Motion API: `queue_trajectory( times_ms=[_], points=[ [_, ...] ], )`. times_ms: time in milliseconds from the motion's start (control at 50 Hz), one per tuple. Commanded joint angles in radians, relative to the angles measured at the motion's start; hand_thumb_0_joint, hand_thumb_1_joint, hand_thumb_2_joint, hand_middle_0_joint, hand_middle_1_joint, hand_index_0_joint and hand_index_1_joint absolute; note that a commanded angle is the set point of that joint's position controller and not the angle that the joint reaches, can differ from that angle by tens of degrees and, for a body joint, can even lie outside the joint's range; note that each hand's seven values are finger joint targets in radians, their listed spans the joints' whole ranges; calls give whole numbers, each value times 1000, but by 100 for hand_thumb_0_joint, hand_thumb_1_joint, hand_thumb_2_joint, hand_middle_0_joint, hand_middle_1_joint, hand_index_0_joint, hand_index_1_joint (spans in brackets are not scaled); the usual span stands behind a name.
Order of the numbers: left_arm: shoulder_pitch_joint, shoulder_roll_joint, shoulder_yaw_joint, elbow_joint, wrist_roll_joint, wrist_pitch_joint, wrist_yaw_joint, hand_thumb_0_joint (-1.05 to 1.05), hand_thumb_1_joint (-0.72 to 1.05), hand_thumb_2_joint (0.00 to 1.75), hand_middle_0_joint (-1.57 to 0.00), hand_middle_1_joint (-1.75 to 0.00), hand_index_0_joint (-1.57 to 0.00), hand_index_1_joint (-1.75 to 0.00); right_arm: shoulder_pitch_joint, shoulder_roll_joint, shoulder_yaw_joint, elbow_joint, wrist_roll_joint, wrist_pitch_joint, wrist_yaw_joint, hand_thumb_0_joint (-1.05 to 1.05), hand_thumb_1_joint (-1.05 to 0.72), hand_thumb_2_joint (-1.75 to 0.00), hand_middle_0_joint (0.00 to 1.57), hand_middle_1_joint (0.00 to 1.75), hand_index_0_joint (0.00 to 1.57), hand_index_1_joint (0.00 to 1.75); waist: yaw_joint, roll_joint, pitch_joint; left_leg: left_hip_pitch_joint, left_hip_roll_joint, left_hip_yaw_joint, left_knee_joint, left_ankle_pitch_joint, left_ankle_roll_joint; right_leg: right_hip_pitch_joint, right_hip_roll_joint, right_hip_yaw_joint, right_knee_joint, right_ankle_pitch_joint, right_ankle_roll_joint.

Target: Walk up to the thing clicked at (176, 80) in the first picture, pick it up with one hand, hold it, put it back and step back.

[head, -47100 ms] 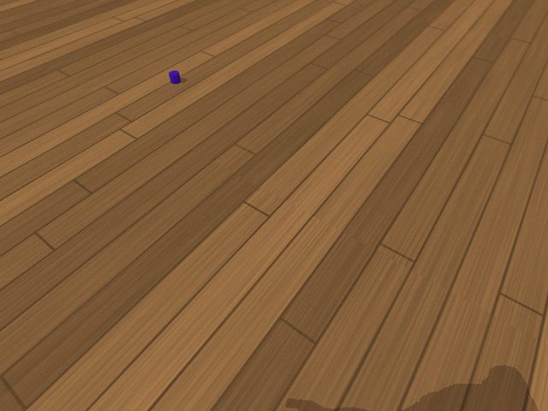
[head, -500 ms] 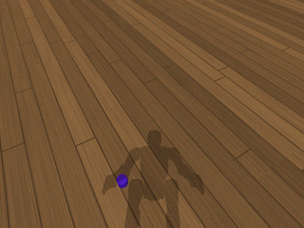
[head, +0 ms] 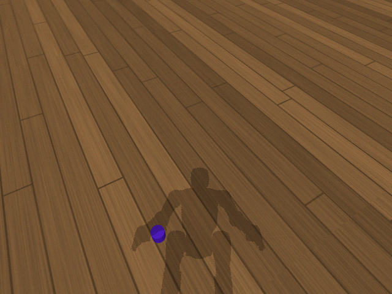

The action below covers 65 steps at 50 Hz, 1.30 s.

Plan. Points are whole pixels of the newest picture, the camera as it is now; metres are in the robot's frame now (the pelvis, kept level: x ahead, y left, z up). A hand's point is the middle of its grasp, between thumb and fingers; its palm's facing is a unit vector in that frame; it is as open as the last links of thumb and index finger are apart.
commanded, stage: rise first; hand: left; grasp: from above
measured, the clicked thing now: (158, 233) +0.50 +0.19 -0.75
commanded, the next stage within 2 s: none
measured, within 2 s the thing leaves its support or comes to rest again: neither
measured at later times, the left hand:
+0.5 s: hand out of the picture +0.14 +0.26 -0.19, palm faces -0.07 -0.91 -0.40, open 12.9 cm
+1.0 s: hand out of the picture +0.13 +0.26 -0.23, palm faces -0.17 -0.86 -0.47, open 14.1 cm
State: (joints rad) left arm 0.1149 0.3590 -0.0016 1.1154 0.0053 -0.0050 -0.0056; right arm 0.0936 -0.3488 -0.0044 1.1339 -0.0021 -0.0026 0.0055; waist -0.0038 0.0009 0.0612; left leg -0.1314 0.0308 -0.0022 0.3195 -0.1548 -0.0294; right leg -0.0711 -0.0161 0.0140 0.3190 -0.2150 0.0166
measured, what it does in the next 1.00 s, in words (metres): lowers itself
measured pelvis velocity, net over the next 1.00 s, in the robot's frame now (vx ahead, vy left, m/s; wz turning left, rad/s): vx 0.00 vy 0.01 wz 0.00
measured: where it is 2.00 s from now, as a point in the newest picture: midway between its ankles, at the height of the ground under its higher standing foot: outside the picture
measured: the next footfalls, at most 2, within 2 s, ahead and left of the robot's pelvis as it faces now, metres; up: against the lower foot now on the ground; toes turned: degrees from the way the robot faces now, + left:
none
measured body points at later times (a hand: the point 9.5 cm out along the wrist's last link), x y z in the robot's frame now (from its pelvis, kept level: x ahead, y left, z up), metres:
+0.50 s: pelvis -0.01 +0.01 -0.04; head +0.06 +0.01 +0.40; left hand +0.14 +0.31 -0.16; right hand +0.11 -0.25 -0.15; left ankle +0.01 +0.14 -0.75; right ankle -0.02 -0.13 -0.75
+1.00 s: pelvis +0.00 +0.01 -0.10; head +0.09 +0.03 +0.34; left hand +0.14 +0.30 -0.20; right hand +0.17 -0.23 -0.18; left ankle +0.01 +0.14 -0.75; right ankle -0.02 -0.13 -0.75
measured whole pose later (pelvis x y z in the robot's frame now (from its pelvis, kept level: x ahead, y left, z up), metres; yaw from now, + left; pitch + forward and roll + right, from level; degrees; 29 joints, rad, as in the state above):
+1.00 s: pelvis +0.00 +0.01 -0.10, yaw +0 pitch +18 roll -3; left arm 0.31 0.30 0.09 0.31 0.25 0.31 0.03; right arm 0.20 -0.22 -0.02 0.52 0.01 -0.13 -0.04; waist -0.03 0.02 -0.13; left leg -0.97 0.04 -0.05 1.17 -0.52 -0.02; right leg -0.86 0.00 -0.01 1.12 -0.58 0.03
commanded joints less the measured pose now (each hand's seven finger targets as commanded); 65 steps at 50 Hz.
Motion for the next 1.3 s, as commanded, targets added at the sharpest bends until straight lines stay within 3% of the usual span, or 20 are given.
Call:
queue_trajectory(
  times_ms=[0,20,40,60,80,100,120,180,220,240,340,400,460,560,680,1020,1040,1120,1200,1280],
  points=[
    [-20,214,44,-52,6,-22,15,0,82,97,-12,-38,-13,-38,-37,-221,-38,-57,-3,-23,-12,0,-93,-92,20,30,20,30,1,4,-97,74,105,-79,-25,166,42,-38,-110,63,-50,162,-33],
    [-371,34,48,-403,-42,-117,27,0,74,95,-20,-46,-20,-46,1,-49,-1,-338,57,-74,-30,0,-101,-93,20,30,20,30,-113,48,-25,-75,-40,58,44,-13,36,-258,8,-10,9,90,-20],
    [-458,84,63,-320,-40,-105,31,0,66,96,-23,-54,-19,-54,51,-72,-2,-282,62,-73,-40,0,-95,-91,20,30,20,30,-79,2,-58,-67,-44,55,55,-31,40,-212,4,-22,12,58,-16],
    [-294,185,127,-189,-15,-76,33,0,59,92,-22,-62,-20,-62,91,-110,-26,-283,62,-64,-52,0,-94,-91,20,30,20,30,-54,-29,-43,-89,-37,52,68,-36,41,-215,17,-33,20,30,-20],
    [-233,207,149,-82,13,-53,19,0,51,89,-22,-67,-21,-69,103,-117,-43,-297,55,-62,-51,0,-93,-91,20,30,20,30,-50,-46,-77,-115,-41,47,107,-33,43,-237,17,-35,49,19,-24],
    [-306,225,158,-103,32,-48,3,0,43,91,-18,-75,-17,-77,105,-109,-47,-328,50,-64,-52,0,-93,-91,20,30,20,30,-41,-63,-104,-147,-36,38,144,-17,46,-261,20,-39,92,35,-26],
    [-292,243,182,-103,62,-54,-8,0,35,90,-18,-82,-18,-82,105,-112,-66,-353,35,-69,-53,0,-93,-91,20,30,20,30,-23,-51,-179,-146,-37,37,177,10,42,-254,15,-34,134,68,-26],
    [-103,212,219,-124,120,-24,-16,0,11,89,-12,-98,-15,-95,152,-92,-88,-424,19,-72,-40,0,-92,-90,20,30,20,30,37,29,-321,-181,-55,38,251,108,31,-219,13,-29,228,149,-32],
    [-79,186,210,-203,132,17,-5,0,-5,92,-10,-102,-12,-99,143,-84,-91,-468,27,-71,-38,0,-90,-90,20,30,20,30,38,55,-326,-174,-57,36,238,117,26,-228,20,-33,217,141,-33],
    [-73,157,194,-208,137,47,-1,0,-13,92,-9,-102,-12,-100,132,-81,-89,-488,29,-70,-36,0,-91,-90,20,30,20,30,20,53,-287,-189,-51,30,235,86,24,-262,24,-38,217,104,-33],
    [-99,144,190,-340,155,137,14,0,-48,96,-8,-108,-8,-107,109,-65,-85,-567,29,-82,-27,0,-88,-90,20,30,20,30,-3,1,-251,-288,-39,22,310,-9,30,-366,32,-49,282,1,-29],
    [-99,131,187,-411,162,142,18,0,-52,97,-9,-106,-9,-106,128,-58,-87,-590,26,-97,-25,0,-88,-90,20,30,20,30,-13,13,-257,-345,-35,20,373,-63,29,-445,31,-45,345,-51,-27],
    [-89,139,193,-538,181,135,18,0,-55,99,-8,-107,-7,-108,148,-53,-93,-609,22,-117,-29,0,-89,-90,20,30,20,30,-21,55,-350,-347,-25,13,450,-7,27,-488,29,-41,437,4,-26],
    [63,122,195,-615,202,173,22,0,-56,101,-7,-104,-6,-106,148,-46,-95,-636,19,-133,-36,0,-88,-90,20,30,20,30,-18,40,-367,-419,-18,-3,522,-11,31,-556,32,-47,506,-10,-25],
    [125,129,189,-792,223,232,29,0,-55,99,-7,-105,-6,-106,135,-37,-89,-684,15,-147,-45,0,-89,-90,20,30,20,30,-26,36,-421,-464,-16,-2,622,59,45,-589,27,-42,563,70,-15],
    [268,103,157,-965,269,286,58,0,-56,98,-7,-104,-6,-105,119,-17,-79,-754,6,-185,-63,0,-88,-90,20,30,20,30,-29,80,-452,-608,-10,-28,740,-13,39,-748,40,-61,705,-27,-27],
    [237,106,150,-970,276,281,61,0,-57,99,-7,-103,-6,-104,116,-21,-78,-756,7,-188,-64,0,-89,-90,20,30,20,30,-43,79,-456,-613,-7,-37,743,-18,39,-766,43,-61,716,-34,-29],
    [104,113,129,-870,329,231,74,0,-56,97,-8,-104,-8,-104,101,-24,-72,-731,5,-208,-64,0,-90,-90,20,30,20,30,-70,59,-417,-723,-9,-37,822,-99,44,-883,43,-57,786,-92,-30],
    [-31,120,113,-752,420,146,92,0,-58,98,-8,-105,-7,-106,80,-44,-76,-695,2,-231,-44,0,-90,-90,20,30,20,30,-61,87,-449,-833,-9,-54,920,-175,35,-1069,42,-57,936,-175,-40],
    [-167,178,120,-727,518,65,130,0,-57,100,-7,-106,-6,-107,70,-59,-88,-659,6,-246,-34,0,-89,-90,20,30,20,30,-44,122,-598,-884,-13,-44,1023,-197,32,-1167,43,-44,1042,-179,-42]
  ],
)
